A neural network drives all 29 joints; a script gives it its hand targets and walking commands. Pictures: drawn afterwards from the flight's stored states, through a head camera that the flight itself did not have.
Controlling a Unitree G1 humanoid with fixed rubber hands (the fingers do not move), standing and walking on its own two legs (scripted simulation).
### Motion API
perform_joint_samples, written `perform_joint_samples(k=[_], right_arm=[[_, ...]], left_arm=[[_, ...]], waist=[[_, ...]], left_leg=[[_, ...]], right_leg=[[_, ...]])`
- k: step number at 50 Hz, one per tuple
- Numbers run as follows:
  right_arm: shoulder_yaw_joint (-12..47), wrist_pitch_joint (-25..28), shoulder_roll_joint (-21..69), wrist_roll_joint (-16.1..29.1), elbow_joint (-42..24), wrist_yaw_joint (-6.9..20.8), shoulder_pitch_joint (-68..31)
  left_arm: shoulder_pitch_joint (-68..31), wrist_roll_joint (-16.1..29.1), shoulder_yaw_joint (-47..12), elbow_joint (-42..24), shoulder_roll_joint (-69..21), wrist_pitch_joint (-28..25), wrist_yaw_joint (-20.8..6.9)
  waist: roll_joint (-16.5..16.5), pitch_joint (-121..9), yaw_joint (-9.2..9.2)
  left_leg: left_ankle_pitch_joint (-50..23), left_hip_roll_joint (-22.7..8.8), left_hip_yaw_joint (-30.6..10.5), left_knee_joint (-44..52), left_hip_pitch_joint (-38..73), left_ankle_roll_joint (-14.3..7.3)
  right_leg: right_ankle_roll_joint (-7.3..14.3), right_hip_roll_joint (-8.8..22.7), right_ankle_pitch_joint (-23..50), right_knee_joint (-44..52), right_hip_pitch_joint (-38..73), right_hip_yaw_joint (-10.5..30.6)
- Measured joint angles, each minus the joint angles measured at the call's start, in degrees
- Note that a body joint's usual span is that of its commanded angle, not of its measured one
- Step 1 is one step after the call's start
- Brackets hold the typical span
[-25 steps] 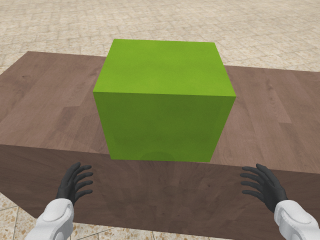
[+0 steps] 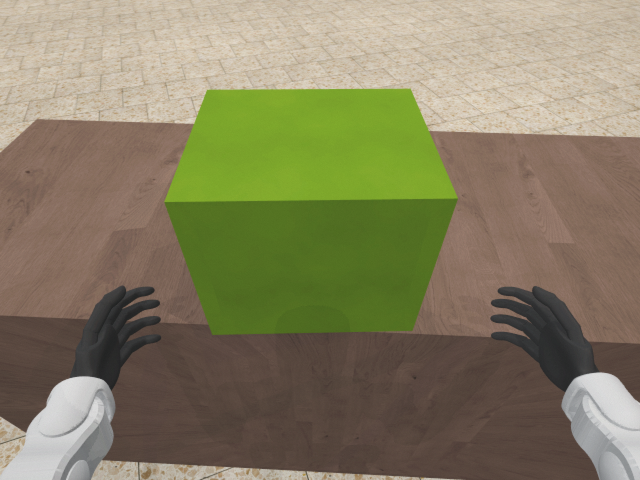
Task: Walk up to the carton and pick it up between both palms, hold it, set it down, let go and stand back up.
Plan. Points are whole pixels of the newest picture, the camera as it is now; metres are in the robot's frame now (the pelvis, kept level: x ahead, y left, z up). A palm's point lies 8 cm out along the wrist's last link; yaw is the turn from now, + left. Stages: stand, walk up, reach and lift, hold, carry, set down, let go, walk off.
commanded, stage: reach and lift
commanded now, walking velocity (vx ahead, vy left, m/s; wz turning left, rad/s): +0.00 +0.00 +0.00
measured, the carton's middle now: (311, 211) +0.45 +0.03 +0.11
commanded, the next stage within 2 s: none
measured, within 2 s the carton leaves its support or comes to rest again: neither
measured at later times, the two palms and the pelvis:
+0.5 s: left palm (89, 292) +0.29 +0.26 +0.14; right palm (551, 267) +0.33 -0.25 +0.14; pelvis -0.01 +0.00 +0.00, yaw +1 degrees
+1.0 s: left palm (88, 223) +0.34 +0.26 +0.19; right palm (534, 189) +0.40 -0.24 +0.19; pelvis -0.02 +0.00 +0.00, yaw +2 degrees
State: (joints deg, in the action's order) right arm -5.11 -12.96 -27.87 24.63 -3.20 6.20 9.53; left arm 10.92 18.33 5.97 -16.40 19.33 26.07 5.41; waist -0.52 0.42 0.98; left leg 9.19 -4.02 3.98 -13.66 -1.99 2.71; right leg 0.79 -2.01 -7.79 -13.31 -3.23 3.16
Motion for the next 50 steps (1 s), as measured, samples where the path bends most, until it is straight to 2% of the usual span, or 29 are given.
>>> perform_joint_samples(k=[11, 25, 44, 50], right_arm=[[1.3, -5.8, -2.3, 2.1, 5.7, -0.7, -12.5], [2.8, -10.4, -4.1, 4.1, 16.0, -1.0, -27.6], [4.3, -13.2, -6.1, 2.9, 34.2, 0.5, -48.0], [4.9, -16.8, -6.5, 2.7, 36.9, -1.5, -54.2]], left_arm=[[-8.7, 0.7, 3.6, 2.9, 1.0, 7.6, -1.5], [-21.3, 1.7, 4.7, 8.0, 4.3, 13.8, -1.3], [-40.8, 2.9, 2.4, 23.0, 7.8, 16.8, -0.2], [-48.2, 4.4, 1.9, 27.8, 6.0, 20.4, 2.1]], waist=[[0.1, -0.6, -0.8], [1.0, -2.2, -1.22], [1.4, -5.0, -0.48], [0.8, -3.2, 0.34]], left_leg=[[-0.9, 0.1, -0.3, 1.1, -0.6, 0.0], [-1.3, 0.5, -1.1, 0.0, -4.4, -0.3], [-2.0, 0.8, -2.1, -2.0, -10.7, -0.4], [-2.3, 1.2, -3.0, -1.7, -9.8, -0.5]], right_leg=[[0.0, 0.1, 0.8, 1.0, -0.5, -0.3], [-0.2, 0.4, 1.2, 0.3, -3.9, -1.0], [-0.2, 0.7, 1.6, -1.6, -9.9, -1.7], [-0.3, 1.0, 1.4, -1.8, -8.9, -2.4]])
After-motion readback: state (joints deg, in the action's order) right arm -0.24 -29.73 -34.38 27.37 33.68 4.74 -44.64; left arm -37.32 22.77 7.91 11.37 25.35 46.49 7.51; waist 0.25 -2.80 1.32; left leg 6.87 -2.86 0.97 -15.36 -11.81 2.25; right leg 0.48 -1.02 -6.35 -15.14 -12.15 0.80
